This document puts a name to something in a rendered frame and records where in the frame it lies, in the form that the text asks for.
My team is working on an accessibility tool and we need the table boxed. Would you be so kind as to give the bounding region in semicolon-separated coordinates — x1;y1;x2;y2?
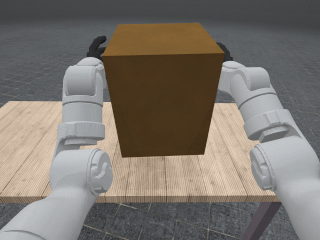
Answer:
0;101;282;240

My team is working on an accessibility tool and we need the robot left forearm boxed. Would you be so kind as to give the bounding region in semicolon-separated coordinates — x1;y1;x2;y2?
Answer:
49;57;107;187

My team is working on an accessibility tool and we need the robot left hand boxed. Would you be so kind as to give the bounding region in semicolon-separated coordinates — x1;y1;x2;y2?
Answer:
86;35;107;79

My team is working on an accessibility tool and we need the robot left upper arm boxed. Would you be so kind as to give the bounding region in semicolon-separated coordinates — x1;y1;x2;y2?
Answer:
0;148;113;240

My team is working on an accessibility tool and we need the robot right upper arm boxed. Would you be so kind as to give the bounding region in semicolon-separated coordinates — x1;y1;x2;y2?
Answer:
249;135;320;240

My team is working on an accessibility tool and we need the robot right hand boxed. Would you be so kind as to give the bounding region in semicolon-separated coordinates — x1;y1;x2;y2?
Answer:
216;42;233;63

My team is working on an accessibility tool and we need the robot right forearm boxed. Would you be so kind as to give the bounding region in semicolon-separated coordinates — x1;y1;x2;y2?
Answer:
217;61;320;172

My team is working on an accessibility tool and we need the carton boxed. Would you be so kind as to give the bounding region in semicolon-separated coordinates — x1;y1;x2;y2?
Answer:
102;23;225;158

